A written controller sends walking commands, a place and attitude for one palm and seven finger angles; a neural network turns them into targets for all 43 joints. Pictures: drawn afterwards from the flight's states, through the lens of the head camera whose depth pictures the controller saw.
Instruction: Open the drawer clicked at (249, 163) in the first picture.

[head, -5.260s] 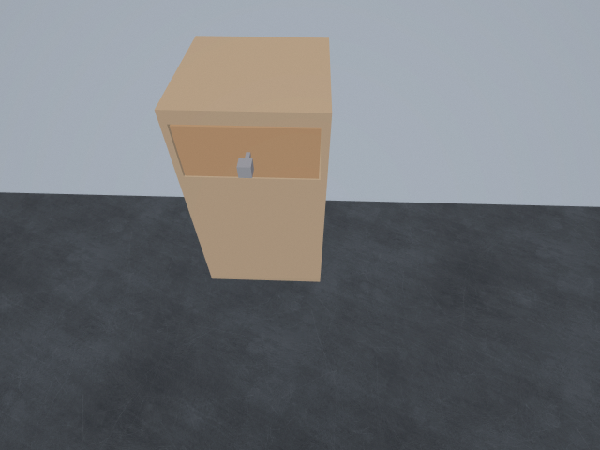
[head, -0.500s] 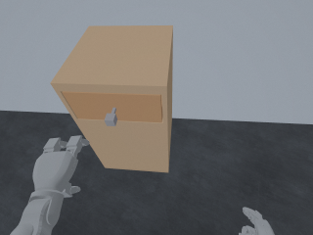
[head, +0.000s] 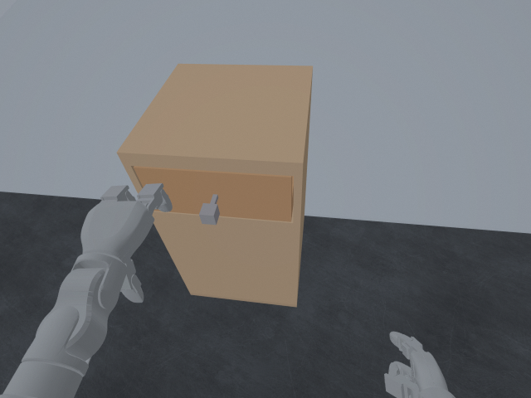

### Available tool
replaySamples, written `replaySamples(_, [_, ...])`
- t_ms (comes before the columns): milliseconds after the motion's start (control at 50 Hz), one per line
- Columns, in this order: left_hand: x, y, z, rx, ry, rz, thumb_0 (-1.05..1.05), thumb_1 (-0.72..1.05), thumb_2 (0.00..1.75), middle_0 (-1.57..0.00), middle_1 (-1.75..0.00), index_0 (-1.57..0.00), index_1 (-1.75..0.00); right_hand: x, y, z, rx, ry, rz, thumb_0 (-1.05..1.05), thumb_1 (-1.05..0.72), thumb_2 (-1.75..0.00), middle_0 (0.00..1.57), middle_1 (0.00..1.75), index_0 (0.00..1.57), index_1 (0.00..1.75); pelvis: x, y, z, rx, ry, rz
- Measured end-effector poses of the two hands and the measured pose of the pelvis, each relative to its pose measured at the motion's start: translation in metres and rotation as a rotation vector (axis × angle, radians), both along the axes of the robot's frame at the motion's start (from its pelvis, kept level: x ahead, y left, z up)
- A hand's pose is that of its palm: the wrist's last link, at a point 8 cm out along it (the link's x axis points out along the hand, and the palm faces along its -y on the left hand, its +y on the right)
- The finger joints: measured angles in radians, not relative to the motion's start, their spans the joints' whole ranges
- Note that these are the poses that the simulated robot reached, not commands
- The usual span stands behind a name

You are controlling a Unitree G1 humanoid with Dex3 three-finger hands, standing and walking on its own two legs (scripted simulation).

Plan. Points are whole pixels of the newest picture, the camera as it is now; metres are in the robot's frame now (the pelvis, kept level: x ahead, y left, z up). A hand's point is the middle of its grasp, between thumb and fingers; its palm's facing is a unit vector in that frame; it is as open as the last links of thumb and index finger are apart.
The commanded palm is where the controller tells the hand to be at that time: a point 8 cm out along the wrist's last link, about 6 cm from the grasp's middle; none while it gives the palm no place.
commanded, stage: raise the hand with hooked fingers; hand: left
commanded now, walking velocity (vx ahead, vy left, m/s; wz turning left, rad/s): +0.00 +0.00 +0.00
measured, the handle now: (211, 207) +0.55 +0.22 -0.13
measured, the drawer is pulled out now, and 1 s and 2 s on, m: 0.00 0.00 0.00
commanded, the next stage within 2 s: move the hooked fingers above the handle in 0.38 s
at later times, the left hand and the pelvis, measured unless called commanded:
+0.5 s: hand (142, 247) +0.30 +0.23 +0.08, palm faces +0.04 -0.09 -1.00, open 13.8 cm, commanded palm +0.28 +0.23 +0.13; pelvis -0.01 -0.01 +0.00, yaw +0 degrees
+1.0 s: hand (170, 227) +0.38 +0.23 +0.02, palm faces -0.06 -0.06 -1.00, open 13.8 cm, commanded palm +0.36 +0.24 +0.08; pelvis +0.00 -0.01 -0.01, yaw -1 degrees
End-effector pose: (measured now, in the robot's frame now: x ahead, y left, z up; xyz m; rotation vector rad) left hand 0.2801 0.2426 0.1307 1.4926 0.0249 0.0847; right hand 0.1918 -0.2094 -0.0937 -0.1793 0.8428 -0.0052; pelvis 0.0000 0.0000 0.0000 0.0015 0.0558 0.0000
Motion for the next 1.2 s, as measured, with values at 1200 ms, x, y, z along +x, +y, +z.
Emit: replaySamples(1200, [0.107, -0.007, -0.075, 0.022, 0.100, -0.080, 0.00, -0.49, 0.30, -0.32, -1.21, -0.32, -1.20, -0.134, -0.065, -0.046, -0.118, 0.382, -0.268, 0.01, -0.90, -0.89, 0.20, 0.29, 0.20, 0.30, 0.002, -0.003, -0.021, -0.008, 0.188, -0.024])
